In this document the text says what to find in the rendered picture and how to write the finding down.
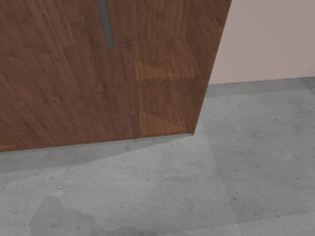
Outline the wardrobe door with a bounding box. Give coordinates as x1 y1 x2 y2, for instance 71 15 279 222
0 0 142 149
0 131 14 146

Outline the handle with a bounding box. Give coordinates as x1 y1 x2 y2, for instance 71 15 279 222
97 0 115 50

